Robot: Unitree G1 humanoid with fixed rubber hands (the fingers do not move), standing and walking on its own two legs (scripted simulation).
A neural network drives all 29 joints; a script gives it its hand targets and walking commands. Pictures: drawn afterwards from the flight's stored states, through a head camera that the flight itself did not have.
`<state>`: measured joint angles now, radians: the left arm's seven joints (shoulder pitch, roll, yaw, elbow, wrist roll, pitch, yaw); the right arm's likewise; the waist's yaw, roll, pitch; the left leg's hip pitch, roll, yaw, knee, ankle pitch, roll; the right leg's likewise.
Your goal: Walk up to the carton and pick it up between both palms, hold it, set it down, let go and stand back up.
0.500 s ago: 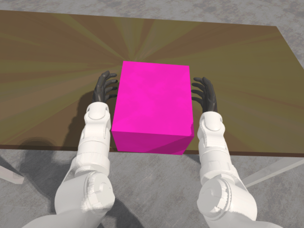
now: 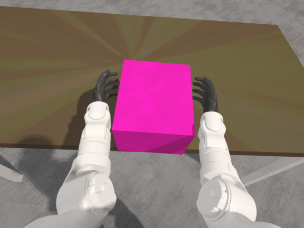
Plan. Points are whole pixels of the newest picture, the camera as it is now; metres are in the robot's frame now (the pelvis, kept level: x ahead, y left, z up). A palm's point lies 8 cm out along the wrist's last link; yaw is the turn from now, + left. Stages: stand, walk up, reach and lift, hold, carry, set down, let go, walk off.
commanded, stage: set down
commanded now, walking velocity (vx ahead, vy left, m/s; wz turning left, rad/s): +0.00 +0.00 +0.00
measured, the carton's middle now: (153, 107) +0.44 +0.01 +0.00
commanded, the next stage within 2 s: none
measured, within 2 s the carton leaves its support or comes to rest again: neither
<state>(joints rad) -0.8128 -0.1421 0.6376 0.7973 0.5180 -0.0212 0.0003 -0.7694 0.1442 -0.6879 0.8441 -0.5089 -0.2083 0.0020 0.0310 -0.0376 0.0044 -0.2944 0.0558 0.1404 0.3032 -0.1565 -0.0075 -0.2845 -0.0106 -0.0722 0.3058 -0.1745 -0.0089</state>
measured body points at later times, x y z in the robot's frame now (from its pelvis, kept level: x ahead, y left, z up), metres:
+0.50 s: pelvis -0.01 +0.00 -0.01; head +0.07 +0.01 +0.43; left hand +0.43 +0.17 +0.02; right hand +0.44 -0.13 +0.03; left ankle -0.01 +0.12 -0.75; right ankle -0.02 -0.11 -0.75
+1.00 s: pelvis -0.04 -0.01 -0.04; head +0.05 +0.00 +0.40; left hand +0.42 +0.23 +0.04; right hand +0.46 -0.20 +0.06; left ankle -0.02 +0.13 -0.75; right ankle -0.02 -0.11 -0.75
